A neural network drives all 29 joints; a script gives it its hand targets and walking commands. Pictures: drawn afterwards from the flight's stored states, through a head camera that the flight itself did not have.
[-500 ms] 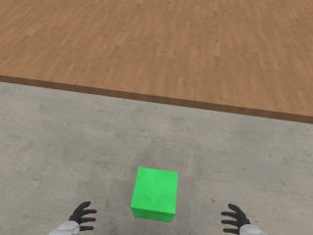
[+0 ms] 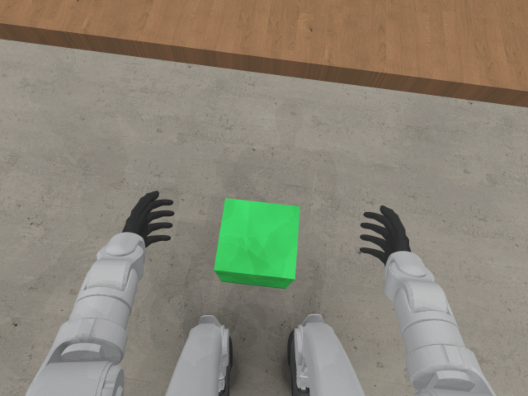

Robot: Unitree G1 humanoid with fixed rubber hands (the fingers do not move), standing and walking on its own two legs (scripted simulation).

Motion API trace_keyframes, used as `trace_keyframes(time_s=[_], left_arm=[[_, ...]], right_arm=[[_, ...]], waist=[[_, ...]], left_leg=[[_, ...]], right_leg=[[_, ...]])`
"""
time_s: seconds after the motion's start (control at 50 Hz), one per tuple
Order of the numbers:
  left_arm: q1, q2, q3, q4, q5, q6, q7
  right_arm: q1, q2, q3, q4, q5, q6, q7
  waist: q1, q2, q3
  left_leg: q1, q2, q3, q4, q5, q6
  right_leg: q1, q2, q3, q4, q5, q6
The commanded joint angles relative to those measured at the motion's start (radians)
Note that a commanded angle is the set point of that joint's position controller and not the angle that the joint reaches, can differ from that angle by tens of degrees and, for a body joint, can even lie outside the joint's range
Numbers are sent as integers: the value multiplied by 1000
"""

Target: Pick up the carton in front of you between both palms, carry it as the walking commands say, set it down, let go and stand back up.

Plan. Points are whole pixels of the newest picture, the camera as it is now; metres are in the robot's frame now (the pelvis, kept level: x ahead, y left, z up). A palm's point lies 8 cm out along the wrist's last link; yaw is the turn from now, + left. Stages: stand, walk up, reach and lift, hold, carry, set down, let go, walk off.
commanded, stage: reach and lift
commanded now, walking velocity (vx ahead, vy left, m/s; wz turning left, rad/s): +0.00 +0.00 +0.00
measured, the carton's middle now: (257, 247) +0.45 +0.00 -0.55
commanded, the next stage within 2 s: none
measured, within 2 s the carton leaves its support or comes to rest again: neither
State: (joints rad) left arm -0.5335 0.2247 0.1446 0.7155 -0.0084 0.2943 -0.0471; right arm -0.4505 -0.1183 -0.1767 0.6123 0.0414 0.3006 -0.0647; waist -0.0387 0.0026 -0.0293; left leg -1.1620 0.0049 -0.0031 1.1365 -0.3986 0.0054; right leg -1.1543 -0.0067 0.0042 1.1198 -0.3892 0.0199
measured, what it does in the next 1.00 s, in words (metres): lowers itself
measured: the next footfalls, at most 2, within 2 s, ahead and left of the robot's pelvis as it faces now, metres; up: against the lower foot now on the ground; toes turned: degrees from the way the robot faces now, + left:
none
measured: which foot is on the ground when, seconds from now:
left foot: down 0.00-1.00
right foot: down 0.00-1.00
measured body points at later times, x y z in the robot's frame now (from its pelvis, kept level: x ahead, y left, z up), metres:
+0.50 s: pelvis +0.00 +0.01 -0.04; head +0.29 +0.02 +0.30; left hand +0.51 +0.19 -0.16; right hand +0.46 -0.20 -0.16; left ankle +0.07 +0.12 -0.64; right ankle +0.07 -0.13 -0.64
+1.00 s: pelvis -0.05 +0.00 -0.24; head +0.30 +0.01 +0.04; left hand +0.48 +0.19 -0.41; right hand +0.44 -0.20 -0.41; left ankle +0.07 +0.12 -0.64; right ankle +0.07 -0.13 -0.64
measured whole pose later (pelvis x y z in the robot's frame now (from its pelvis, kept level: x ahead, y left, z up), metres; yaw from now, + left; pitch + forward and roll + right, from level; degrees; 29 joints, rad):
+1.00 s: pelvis -0.05 +0.00 -0.24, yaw -2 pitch +44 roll -2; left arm -1.19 0.40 0.09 0.99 -0.17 0.05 0.04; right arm -1.07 -0.21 -0.19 0.85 0.19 0.05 -0.16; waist -0.03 -0.01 0.10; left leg -2.23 -0.03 -0.04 1.97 -0.52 -0.02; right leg -2.22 0.04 0.02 1.95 -0.50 0.05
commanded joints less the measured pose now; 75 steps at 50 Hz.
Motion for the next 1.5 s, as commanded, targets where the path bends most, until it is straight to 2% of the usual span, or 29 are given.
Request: trace_keyframes(time_s=[0.0, 0.14, 0.22, 0.3, 0.38, 0.54, 0.66, 0.72, 0.8, 0.9, 0.96, 1.02, 1.14, 1.16, 1.22, 1.3, 1.38, 1.48], left_arm=[[-290, 113, 50, -32, 9, -46, 7], [-598, 166, 67, 87, -4, -128, 22], [-705, 194, 70, 150, -7, -165, 26], [-706, 192, 85, 164, 18, -195, 19], [-685, 155, 117, 166, 53, -231, 11], [-619, 110, 135, 214, 63, -273, 24], [-633, 156, 87, 167, 4, -297, 52], [-680, 203, 46, 111, -46, -299, 66], [-754, 246, 1, 78, -106, -285, 79], [-861, 283, -35, 119, -154, -266, 88], [-924, 297, -52, 192, -174, -259, 95], [-975, 307, -71, 270, -189, -265, 101], [-1047, 320, -109, 367, -214, -299, 110], [-1057, 325, -115, 365, -219, -305, 113], [-1068, 323, -142, 346, -233, -324, 123], [-1092, 301, -150, 296, -233, -329, 140], [-1061, 273, -150, 267, -235, -320, 151], [-983, 227, -135, 342, -220, -312, 140]], right_arm=[[-252, -73, -58, -47, -14, -49, -18], [-517, -98, -112, 33, -5, -137, -47], [-602, -111, -129, 70, 1, -176, -51], [-578, -104, -143, 71, -12, -209, -40], [-569, -86, -170, 79, -44, -251, -16], [-526, -59, -183, 164, -60, -297, -8], [-546, -93, -129, 146, 1, -320, -34], [-594, -126, -89, 91, 50, -319, -54], [-663, -156, -45, 54, 107, -296, -76], [-770, -185, -21, 90, 143, -271, -97], [-839, -199, -16, 157, 154, -266, -105], [-899, -211, -7, 233, 165, -273, -106], [-989, -237, 23, 345, 190, -310, -99], [-1000, -243, 29, 349, 196, -318, -99], [-1002, -198, 95, 382, 272, -331, -89], [-1031, -230, 113, 378, 301, -340, -77], [-995, -256, 104, 381, 285, -344, -83], [-945, -229, 74, 431, 232, -344, -88]], waist=[[-3, 37, -530], [-25, 53, -740], [-31, 69, -867], [-32, 91, -992], [-20, 89, -947], [-12, 62, -885], [-2, 60, -1006], [5, 59, -1120], [11, 62, -1158], [6, 59, -1072], [1, 61, -982], [-2, 56, -900], [2, 48, -828], [4, 48, -844], [44, 57, -890], [52, 89, -906], [31, 89, -962], [8, 56, -815]], left_leg=[[262, -47, 3, -142, 56, -14], [231, -61, -5, -98, 101, -22], [231, -64, -8, -78, 168, -25], [293, -65, -15, -68, 310, -24], [234, -59, -32, -47, 406, -23], [-70, -56, -37, 151, 421, -29], [-199, -61, -26, 356, 450, -30], [-223, -61, -10, 459, 436, -34], [-283, -55, 16, 553, 314, -39], [-387, -33, 26, 631, 112, -36], [-442, -19, 17, 669, 10, -27], [-493, -8, 7, 710, -40, -21], [-539, 4, -13, 794, -4, -20], [-531, 4, -14, 808, 17, -21], [-489, 2, -12, 837, 92, -18], [-442, -3, -13, 859, 144, -21], [-379, -17, -9, 881, 213, -30], [-517, -22, -11, 865, 143, -31]], right_leg=[[165, 51, -45, -120, 57, 24], [66, 63, -65, -71, 86, 31], [30, 69, -70, -54, 139, 31], [20, 76, -69, -59, 245, 31], [-77, 75, -59, -45, 312, 34], [-324, 71, -51, 150, 332, 51], [-402, 76, -42, 348, 379, 57], [-380, 78, -48, 455, 391, 61], [-386, 76, -63, 559, 301, 61], [-441, 57, -69, 644, 121, 53], [-503, 43, -68, 685, 23, 48], [-552, 31, -64, 728, -22, 46], [-591, 22, -52, 818, 11, 44], [-583, 23, -52, 833, 32, 45], [-566, 34, -51, 869, 96, 45], [-625, 42, -55, 892, 120, 39], [-618, 48, -68, 903, 165, 40], [-663, 46, -60, 882, 118, 36]])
